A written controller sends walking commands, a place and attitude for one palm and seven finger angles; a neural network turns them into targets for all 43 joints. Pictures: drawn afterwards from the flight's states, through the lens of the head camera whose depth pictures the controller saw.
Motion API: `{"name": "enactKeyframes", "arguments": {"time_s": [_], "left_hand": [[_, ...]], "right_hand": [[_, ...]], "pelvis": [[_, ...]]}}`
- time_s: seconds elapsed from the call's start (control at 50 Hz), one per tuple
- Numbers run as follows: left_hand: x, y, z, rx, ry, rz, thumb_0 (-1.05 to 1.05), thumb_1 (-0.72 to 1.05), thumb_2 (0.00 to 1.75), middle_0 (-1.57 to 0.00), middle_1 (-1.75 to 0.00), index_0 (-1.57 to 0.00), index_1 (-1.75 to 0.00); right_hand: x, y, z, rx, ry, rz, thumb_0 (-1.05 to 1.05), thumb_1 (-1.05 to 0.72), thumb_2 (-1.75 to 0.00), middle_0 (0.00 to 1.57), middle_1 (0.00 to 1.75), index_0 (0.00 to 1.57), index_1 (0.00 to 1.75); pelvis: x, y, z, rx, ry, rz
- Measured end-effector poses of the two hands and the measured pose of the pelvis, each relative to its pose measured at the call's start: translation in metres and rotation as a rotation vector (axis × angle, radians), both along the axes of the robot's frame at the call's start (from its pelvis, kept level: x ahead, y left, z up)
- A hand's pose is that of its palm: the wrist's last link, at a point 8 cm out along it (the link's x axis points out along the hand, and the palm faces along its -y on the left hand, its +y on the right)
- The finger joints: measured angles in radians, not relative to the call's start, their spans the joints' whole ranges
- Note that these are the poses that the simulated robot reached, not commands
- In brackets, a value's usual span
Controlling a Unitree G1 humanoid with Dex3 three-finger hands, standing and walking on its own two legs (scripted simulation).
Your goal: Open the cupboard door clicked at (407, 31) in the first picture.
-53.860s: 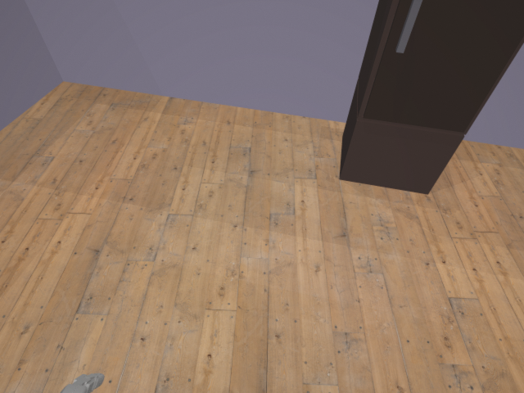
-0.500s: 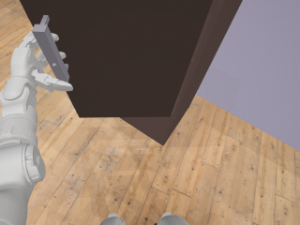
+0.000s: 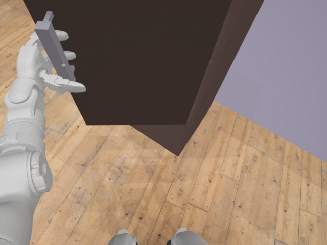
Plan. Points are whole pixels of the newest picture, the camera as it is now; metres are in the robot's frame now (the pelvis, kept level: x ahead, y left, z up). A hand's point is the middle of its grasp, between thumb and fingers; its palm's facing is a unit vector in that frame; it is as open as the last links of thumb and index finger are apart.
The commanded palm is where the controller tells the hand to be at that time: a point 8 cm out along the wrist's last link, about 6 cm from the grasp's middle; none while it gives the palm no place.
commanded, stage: close the thumb around the handle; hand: left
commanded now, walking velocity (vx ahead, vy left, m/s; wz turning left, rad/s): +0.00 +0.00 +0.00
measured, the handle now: (60, 52) +0.56 +0.21 +0.11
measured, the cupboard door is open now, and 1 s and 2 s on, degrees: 37 40 76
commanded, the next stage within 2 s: pull the door open along its arc in 0.58 s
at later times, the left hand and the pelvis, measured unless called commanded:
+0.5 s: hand (62, 66) +0.51 +0.19 +0.12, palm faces -0.04 -1.00 +0.00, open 6.2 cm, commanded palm +0.49 +0.24 +0.11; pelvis +0.00 +0.00 +0.00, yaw +0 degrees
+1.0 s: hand (63, 74) +0.48 +0.19 +0.12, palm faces -0.04 -1.00 +0.00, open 6.3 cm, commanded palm +0.42 +0.24 +0.11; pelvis +0.01 +0.00 +0.01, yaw -2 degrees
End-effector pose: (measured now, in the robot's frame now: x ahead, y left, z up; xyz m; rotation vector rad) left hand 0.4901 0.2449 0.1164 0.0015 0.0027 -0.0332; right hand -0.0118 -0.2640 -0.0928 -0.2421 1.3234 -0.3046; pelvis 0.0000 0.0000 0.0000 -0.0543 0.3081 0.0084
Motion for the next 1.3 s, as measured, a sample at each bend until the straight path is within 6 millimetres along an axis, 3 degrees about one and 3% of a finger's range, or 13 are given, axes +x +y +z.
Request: {"name": "enactKeyframes", "arguments": {"time_s": [0.14, 0.46, 0.8, 0.96, 1.1, 1.16, 1.3], "left_hand": [[0.001, -0.003, 0.000, 0.006, 0.009, 0.007, -0.01, -0.20, 0.42, -0.32, -1.23, -0.32, -1.23], [-0.002, 0.004, 0.001, 0.006, 0.010, 0.002, 0.00, 0.62, 0.78, -0.37, -1.32, -0.38, -1.32], [-0.003, -0.001, 0.000, -0.001, 0.008, 0.011, 0.00, 0.66, 0.82, -0.33, -1.35, -0.34, -1.35], [-0.018, -0.001, -0.001, -0.004, -0.007, 0.002, 0.00, 0.67, 0.76, -0.32, -1.35, -0.32, -1.34], [-0.057, -0.006, -0.003, -0.014, -0.033, -0.022, 0.00, 0.66, 0.72, -0.31, -1.34, -0.29, -1.31], [-0.083, -0.013, -0.004, -0.029, -0.045, -0.022, 0.00, 0.66, 0.71, -0.30, -1.33, -0.28, -1.30], [-0.156, -0.051, -0.005, -0.115, -0.062, 0.205, 0.02, 0.63, 0.72, -0.29, -1.33, -0.30, -1.25]], "right_hand": [[-0.008, 0.003, -0.001, 0.013, 0.013, -0.021, 0.00, -0.90, -0.89, 0.20, 0.30, 0.20, 0.30], [-0.002, -0.002, 0.001, 0.002, 0.011, -0.010, 0.00, -0.90, -0.89, 0.20, 0.30, 0.20, 0.30], [0.006, -0.002, 0.000, 0.006, -0.023, -0.003, 0.00, -0.90, -0.89, 0.20, 0.30, 0.20, 0.30], [0.011, 0.002, 0.002, 0.030, -0.047, -0.028, 0.00, -0.90, -0.89, 0.20, 0.30, 0.20, 0.30], [0.048, 0.005, 0.008, 0.059, -0.160, -0.013, 0.01, -0.90, -0.89, 0.20, 0.30, 0.20, 0.30], [0.076, 0.008, 0.012, 0.075, -0.244, 0.018, 0.01, -0.90, -0.89, 0.20, 0.30, 0.20, 0.30], [0.156, 0.027, 0.024, 0.131, -0.447, 0.170, 0.01, -0.90, -0.89, 0.20, 0.30, 0.20, 0.30]], "pelvis": [[0.001, 0.000, 0.001, 0.003, -0.001, -0.009], [0.002, -0.002, 0.002, 0.001, -0.005, -0.002], [0.000, -0.003, 0.001, 0.004, -0.003, -0.007], [0.008, -0.002, 0.006, 0.010, -0.026, -0.028], [0.017, 0.000, 0.013, 0.017, -0.067, -0.036], [0.020, 0.001, 0.016, 0.019, -0.088, -0.037], [0.019, 0.001, 0.018, 0.030, -0.141, -0.022]]}}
